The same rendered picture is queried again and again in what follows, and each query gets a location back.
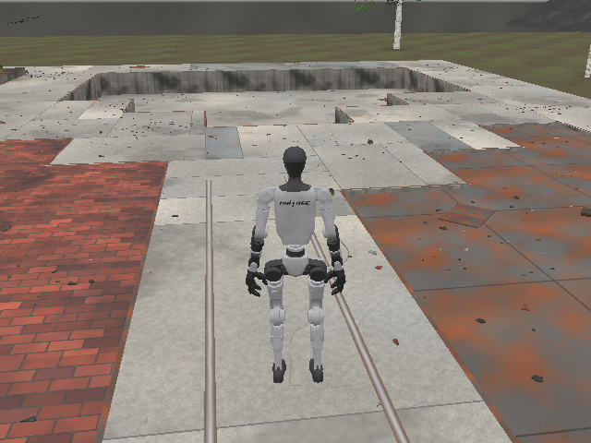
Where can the robot right forearm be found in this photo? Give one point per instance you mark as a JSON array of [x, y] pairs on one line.
[[335, 251]]

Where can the robot right upper arm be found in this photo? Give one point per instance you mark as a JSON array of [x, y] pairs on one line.
[[324, 196]]

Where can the robot right thigh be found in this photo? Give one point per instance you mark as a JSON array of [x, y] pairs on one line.
[[317, 271]]

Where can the humanoid robot head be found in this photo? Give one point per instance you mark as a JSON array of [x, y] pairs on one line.
[[294, 159]]

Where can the robot left hand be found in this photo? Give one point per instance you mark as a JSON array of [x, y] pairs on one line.
[[250, 282]]

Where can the robot left forearm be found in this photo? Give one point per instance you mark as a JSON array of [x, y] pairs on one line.
[[255, 252]]

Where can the robot right hand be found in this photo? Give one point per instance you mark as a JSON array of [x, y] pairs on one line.
[[340, 281]]

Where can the robot left upper arm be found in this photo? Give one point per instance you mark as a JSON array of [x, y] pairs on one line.
[[266, 195]]

